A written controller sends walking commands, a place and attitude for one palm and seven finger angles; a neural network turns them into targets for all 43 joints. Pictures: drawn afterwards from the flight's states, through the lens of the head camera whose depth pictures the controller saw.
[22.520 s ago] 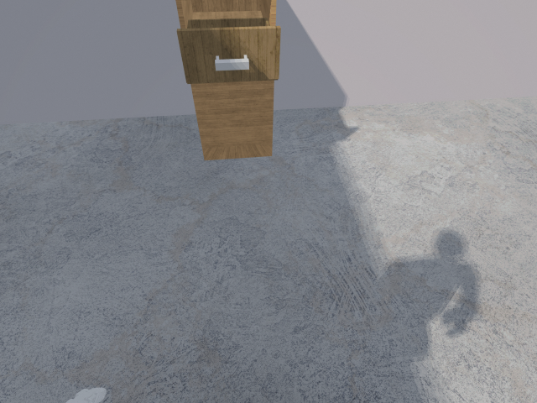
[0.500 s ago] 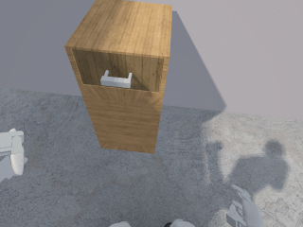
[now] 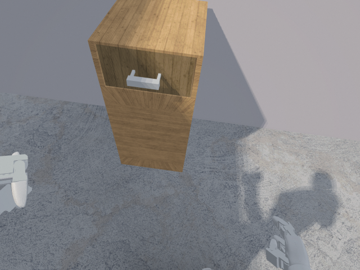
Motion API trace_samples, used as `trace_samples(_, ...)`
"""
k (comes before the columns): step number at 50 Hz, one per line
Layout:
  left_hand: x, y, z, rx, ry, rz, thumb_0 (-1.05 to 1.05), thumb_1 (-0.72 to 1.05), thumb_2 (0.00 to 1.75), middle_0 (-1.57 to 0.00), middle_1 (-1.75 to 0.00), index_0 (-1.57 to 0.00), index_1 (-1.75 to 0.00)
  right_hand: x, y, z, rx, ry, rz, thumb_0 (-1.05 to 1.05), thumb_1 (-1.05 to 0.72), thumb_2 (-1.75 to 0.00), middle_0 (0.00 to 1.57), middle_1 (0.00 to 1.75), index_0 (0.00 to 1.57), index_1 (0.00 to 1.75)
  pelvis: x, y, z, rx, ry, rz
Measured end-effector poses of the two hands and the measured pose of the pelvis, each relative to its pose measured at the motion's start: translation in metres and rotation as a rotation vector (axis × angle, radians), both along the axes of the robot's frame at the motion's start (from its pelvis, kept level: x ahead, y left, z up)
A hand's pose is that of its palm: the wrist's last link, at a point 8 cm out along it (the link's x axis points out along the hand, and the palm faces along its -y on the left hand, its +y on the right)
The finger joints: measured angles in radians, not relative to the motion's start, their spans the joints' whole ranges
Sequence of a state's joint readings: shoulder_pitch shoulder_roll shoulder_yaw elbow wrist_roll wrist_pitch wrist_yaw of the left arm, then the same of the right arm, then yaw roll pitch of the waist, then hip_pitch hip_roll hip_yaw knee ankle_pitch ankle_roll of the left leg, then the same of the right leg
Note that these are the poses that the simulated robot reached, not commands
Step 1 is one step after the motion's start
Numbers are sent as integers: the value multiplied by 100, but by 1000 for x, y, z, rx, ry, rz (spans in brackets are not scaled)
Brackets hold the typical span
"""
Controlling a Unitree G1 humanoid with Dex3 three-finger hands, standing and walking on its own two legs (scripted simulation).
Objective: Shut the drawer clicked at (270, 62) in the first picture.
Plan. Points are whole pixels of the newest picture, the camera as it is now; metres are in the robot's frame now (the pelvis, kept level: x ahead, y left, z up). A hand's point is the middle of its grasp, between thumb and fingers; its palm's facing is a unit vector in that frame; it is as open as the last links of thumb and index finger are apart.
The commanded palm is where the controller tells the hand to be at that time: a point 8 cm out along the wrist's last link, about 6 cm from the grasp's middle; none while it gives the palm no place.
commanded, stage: step back with the hand held close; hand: left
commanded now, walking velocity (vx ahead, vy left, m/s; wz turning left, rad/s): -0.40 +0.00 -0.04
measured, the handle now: (144, 78) +0.72 +0.15 -0.04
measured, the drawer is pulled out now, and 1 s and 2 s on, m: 0.00 0.00 0.00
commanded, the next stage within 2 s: stop stepping back and stand still in 0.02 s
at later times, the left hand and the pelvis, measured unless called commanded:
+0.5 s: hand out of the picture +0.11 +0.22 +0.17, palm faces +0.30 -0.86 -0.42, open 3.2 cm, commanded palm +0.05 +0.27 +0.19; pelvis -0.10 +0.00 +0.01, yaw -5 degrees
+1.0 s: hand (29, 268) +0.12 +0.23 +0.08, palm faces +0.20 -0.87 -0.45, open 3.2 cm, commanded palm none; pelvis -0.11 +0.00 +0.00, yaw -3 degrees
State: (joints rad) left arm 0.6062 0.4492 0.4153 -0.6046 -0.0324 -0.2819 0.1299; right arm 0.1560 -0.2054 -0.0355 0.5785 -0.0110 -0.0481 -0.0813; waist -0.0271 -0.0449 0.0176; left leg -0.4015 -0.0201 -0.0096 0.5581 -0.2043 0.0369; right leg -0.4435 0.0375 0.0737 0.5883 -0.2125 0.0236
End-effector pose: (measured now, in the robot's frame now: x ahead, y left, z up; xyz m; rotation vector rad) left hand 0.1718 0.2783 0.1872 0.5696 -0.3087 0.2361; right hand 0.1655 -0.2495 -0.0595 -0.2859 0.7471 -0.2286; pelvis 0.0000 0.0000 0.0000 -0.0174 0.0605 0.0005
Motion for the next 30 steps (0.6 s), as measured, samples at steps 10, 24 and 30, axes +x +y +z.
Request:
trace_samples(10, -59, -16, 8, -48, 3, -12, 1, 89, 89, -141, -160, -140, -160, -72, 17, -1, 65, -22, 55, 1, -91, -89, 21, 30, 20, 30, -55, -6, 7, -20, -12, -66)
trace_samples(24, -98, -11, -1, -91, 4, -1, 1, 89, 89, -141, -160, -140, -160, -162, -11, -2, 18, -7, -94, 1, -91, -89, 21, 30, 20, 30, -99, -2, 7, 8, -63, -84)
trace_samples(30, -114, -15, 3, -60, -5, 4, 1, 89, 89, -141, -160, -140, -160, -169, -9, 0, 28, -42, -67, 1, -91, -89, 20, 30, 20, 30, -110, -6, 8, 5, -82, -74)
